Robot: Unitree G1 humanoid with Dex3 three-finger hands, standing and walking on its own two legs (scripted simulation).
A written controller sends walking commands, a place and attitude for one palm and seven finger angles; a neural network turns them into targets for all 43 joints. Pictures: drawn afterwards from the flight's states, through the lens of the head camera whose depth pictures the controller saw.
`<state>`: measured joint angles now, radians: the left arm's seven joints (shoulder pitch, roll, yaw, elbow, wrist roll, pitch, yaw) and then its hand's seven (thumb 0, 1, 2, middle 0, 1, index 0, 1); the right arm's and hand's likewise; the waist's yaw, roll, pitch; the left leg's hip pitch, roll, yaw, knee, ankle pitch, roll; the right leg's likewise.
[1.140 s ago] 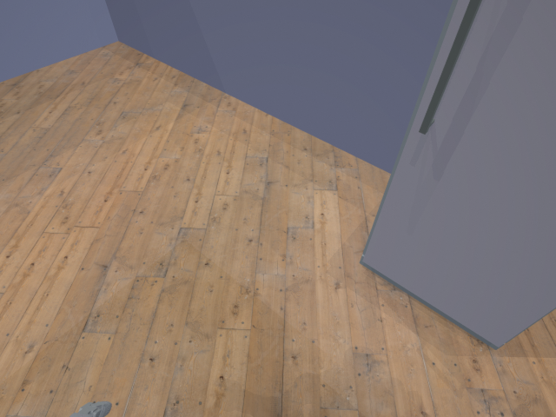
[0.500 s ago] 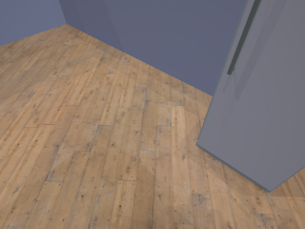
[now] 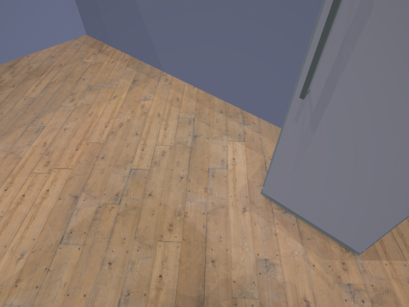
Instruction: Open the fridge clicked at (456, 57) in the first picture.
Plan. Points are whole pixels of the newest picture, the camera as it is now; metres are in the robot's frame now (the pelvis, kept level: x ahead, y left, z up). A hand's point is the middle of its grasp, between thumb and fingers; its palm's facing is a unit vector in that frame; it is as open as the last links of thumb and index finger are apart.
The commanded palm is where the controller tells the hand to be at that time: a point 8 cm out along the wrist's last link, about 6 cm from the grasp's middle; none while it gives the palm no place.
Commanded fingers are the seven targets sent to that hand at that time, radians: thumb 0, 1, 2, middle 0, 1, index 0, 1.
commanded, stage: look at it before walking up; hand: left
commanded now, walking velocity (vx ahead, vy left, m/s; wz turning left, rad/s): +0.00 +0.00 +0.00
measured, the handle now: (329, 28) +0.79 -0.30 +0.21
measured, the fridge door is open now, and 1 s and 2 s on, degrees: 0 0 0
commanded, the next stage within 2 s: turn to face it in 0.30 s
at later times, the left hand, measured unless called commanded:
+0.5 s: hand out of the picture +0.07 +0.25 -0.16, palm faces -0.03 -0.94 -0.34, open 7.4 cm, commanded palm none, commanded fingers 0.00 0.90 0.90 -0.20 -0.30 -0.20 -0.30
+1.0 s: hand out of the picture +0.07 +0.17 -0.18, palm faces -0.21 -0.94 -0.26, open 7.4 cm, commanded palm none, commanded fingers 0.00 0.90 0.90 -0.20 -0.30 -0.20 -0.30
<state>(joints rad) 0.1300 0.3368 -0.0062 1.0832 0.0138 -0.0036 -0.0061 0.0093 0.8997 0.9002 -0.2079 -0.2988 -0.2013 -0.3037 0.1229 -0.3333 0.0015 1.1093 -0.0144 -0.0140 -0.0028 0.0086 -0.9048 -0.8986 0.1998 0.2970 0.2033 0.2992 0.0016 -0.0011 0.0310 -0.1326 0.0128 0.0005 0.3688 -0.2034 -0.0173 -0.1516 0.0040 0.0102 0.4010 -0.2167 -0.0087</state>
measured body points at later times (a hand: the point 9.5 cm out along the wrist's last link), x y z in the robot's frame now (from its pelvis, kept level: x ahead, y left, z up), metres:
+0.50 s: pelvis +0.00 +0.00 +0.00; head +0.01 +0.00 +0.45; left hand +0.08 +0.30 -0.13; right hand +0.08 -0.30 -0.13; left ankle +0.00 +0.13 -0.74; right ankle +0.00 -0.11 -0.75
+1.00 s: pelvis -0.02 -0.01 -0.02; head +0.02 -0.04 +0.42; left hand +0.08 +0.22 -0.16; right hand +0.00 -0.28 -0.18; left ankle -0.01 +0.13 -0.68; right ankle -0.02 -0.10 -0.75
